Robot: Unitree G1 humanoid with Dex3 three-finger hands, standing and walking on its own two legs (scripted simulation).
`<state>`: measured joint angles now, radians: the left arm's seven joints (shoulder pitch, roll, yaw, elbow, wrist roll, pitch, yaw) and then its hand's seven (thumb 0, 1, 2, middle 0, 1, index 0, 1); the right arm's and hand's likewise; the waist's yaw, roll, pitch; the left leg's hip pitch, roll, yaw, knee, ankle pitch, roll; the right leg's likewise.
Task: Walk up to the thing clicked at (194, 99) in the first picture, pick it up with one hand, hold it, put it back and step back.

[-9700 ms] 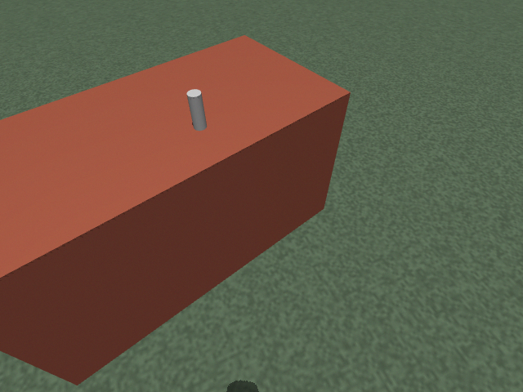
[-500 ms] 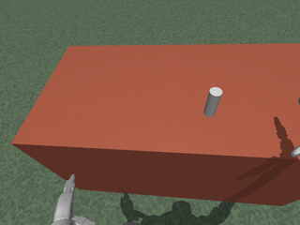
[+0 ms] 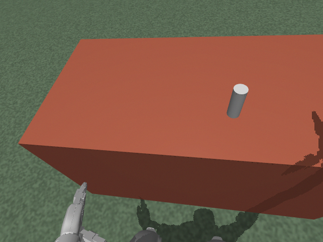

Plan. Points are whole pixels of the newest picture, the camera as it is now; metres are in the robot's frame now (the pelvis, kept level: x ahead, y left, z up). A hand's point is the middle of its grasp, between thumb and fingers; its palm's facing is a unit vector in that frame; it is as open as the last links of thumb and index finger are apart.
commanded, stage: go down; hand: right
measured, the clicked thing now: (236, 102) +0.53 -0.14 -0.02
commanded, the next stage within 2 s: approach in 1.16 s
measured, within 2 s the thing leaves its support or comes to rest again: neither
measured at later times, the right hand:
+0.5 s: hand out of the picture +0.43 -0.33 +0.10, palm faces +0.06 +1.00 +0.00, open 17.5 cm
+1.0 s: hand out of the picture +0.43 -0.33 +0.10, palm faces +0.06 +1.00 +0.00, open 17.6 cm
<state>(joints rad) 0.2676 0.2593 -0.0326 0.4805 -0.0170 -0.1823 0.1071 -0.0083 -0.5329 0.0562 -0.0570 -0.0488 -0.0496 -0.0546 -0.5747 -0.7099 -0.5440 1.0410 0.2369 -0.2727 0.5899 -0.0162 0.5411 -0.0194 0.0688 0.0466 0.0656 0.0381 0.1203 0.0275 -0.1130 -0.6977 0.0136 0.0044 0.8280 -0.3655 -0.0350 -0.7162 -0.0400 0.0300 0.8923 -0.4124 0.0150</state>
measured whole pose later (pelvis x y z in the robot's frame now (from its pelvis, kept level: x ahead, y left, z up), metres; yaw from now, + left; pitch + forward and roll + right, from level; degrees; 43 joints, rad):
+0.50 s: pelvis +0.00 +0.00 -0.01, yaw +0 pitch +16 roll +2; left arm 0.28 0.27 -0.04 0.40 -0.01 -0.18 0.09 -0.01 -0.55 0.07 -0.06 -0.05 -0.04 -0.06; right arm -0.69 -0.81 -0.58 1.14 0.19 -0.26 0.61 -0.02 0.55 -0.03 0.07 0.05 0.07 0.04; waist 0.15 0.03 -0.12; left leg -0.77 0.01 0.02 0.88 -0.39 -0.03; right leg -0.80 -0.05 0.04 0.96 -0.44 0.02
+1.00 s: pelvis +0.00 +0.00 -0.01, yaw +0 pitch +17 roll +3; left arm 0.29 0.27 -0.05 0.37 -0.01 -0.16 0.08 -0.01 -0.54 0.06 -0.05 -0.04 -0.04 -0.05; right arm -0.68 -0.82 -0.58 1.16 0.19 -0.26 0.61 -0.02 0.56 -0.02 0.07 0.05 0.07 0.04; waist 0.16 0.02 -0.14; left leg -0.80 0.01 0.02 0.91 -0.40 -0.03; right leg -0.83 -0.05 0.05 0.99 -0.45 0.02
